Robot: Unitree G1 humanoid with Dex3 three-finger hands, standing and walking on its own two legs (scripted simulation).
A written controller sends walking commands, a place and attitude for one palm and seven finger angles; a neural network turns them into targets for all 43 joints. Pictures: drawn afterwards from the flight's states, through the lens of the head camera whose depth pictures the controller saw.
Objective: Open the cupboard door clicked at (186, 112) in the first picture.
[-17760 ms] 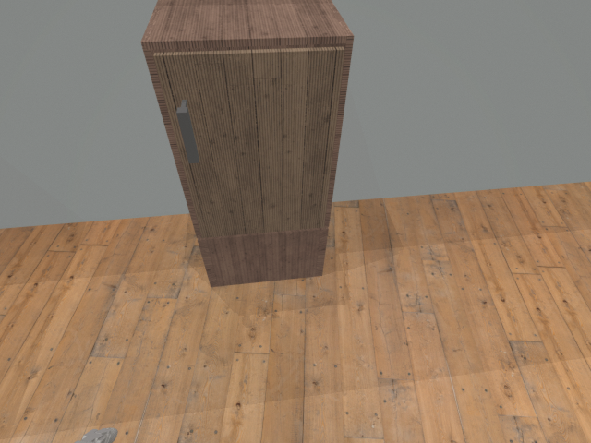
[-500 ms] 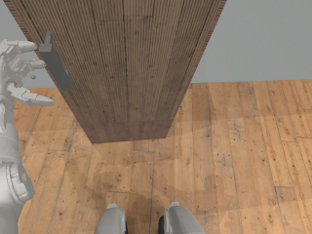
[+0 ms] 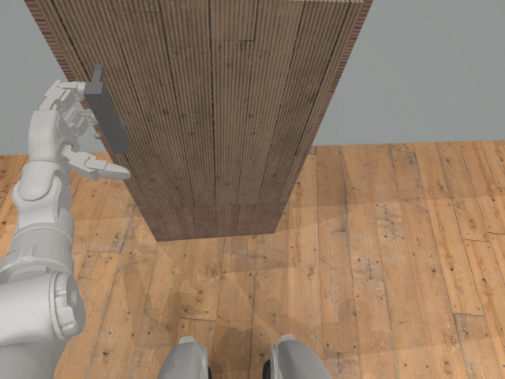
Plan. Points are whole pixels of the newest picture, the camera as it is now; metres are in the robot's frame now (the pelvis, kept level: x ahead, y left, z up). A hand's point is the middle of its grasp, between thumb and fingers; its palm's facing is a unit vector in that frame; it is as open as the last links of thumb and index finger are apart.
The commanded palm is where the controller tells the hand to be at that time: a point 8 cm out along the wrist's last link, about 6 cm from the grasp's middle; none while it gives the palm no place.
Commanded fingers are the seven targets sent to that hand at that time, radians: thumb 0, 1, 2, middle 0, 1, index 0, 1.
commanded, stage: slide the fingers in behind the handle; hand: left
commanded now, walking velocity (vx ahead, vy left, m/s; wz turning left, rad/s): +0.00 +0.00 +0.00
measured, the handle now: (110, 111) +0.53 +0.21 +0.06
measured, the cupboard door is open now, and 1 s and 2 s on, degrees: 0 0 0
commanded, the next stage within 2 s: close the thumb around the handle in 0.96 s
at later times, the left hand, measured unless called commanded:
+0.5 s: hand (122, 132) +0.48 +0.19 +0.06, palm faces +0.05 -1.00 -0.02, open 13.9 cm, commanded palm +0.45 +0.23 +0.06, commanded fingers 0.00 -0.50 0.30 -0.30 -1.20 -0.30 -1.20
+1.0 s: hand (124, 133) +0.48 +0.18 +0.06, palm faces +0.05 -1.00 -0.01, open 13.9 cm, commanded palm +0.46 +0.23 +0.06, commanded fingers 0.00 -0.50 0.30 -0.30 -1.20 -0.30 -1.20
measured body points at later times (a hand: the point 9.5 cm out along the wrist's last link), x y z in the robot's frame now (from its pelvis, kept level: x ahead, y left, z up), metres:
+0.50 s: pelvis +0.00 -0.02 +0.00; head +0.12 +0.00 +0.43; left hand +0.47 +0.24 +0.07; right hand +0.02 -0.28 -0.12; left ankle +0.02 +0.10 -0.66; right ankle +0.01 -0.13 -0.66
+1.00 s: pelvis +0.00 -0.01 +0.00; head +0.12 +0.01 +0.43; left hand +0.47 +0.24 +0.06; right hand +0.04 -0.27 -0.12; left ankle +0.02 +0.10 -0.66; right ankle +0.01 -0.13 -0.66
